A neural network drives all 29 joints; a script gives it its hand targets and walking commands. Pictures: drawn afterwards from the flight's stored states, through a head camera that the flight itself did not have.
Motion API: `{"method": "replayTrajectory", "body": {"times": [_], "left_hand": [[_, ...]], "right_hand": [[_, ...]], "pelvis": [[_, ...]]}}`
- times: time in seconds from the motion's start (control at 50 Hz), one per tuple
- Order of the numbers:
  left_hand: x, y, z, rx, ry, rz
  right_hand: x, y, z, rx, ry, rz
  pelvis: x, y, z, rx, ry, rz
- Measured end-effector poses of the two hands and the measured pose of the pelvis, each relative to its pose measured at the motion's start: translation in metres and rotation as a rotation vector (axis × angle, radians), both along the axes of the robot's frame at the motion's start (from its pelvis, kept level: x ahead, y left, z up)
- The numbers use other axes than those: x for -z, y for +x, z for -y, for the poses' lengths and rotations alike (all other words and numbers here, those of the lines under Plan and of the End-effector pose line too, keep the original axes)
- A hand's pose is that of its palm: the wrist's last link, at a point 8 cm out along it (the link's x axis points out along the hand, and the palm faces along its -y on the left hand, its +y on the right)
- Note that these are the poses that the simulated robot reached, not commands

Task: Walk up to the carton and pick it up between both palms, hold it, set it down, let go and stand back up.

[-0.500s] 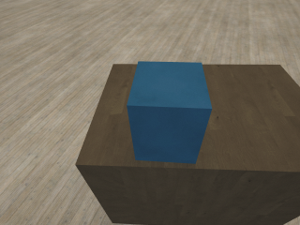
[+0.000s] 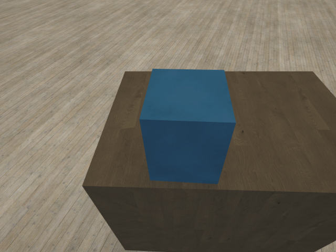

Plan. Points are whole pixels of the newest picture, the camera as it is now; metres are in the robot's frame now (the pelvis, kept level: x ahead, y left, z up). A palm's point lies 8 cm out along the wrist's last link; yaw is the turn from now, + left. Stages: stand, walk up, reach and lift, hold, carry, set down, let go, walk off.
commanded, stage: stand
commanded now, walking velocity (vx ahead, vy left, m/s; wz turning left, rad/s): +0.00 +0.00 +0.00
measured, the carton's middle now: (185, 127) +0.46 -0.01 +0.06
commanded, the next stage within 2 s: none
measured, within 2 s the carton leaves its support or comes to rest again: neither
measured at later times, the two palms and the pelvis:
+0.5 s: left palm out of the picture +0.00 +0.23 -0.14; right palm out of the picture +0.00 -0.24 -0.14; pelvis +0.01 +0.00 +0.00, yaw +0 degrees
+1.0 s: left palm out of the picture +0.00 +0.23 -0.14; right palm out of the picture +0.01 -0.24 -0.14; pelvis +0.01 -0.01 +0.00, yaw +0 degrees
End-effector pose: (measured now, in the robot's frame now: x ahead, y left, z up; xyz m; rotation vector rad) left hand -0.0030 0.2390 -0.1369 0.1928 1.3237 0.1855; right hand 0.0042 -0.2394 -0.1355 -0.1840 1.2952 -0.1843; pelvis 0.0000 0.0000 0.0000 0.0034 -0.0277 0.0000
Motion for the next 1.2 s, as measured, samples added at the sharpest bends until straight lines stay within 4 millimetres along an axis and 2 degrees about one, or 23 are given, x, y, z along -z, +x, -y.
{"method": "replayTrajectory", "body": {"times": [0.42, 0.7, 1.2], "left_hand": [[0.001, 0.004, 0.005, -0.001, -0.007, -0.014], [0.005, -0.001, 0.011, -0.008, -0.022, -0.055], [0.005, 0.009, 0.016, -0.005, -0.025, -0.051]], "right_hand": [[0.001, -0.001, -0.002, 0.008, 0.006, -0.023], [-0.002, -0.004, 0.003, 0.015, -0.010, -0.056], [0.001, 0.008, 0.000, 0.010, 0.003, -0.049]], "pelvis": [[0.000, 0.005, 0.002, 0.003, -0.001, -0.003], [-0.001, 0.008, 0.005, 0.003, 0.000, -0.014], [-0.001, 0.015, 0.007, 0.004, -0.002, -0.020]]}}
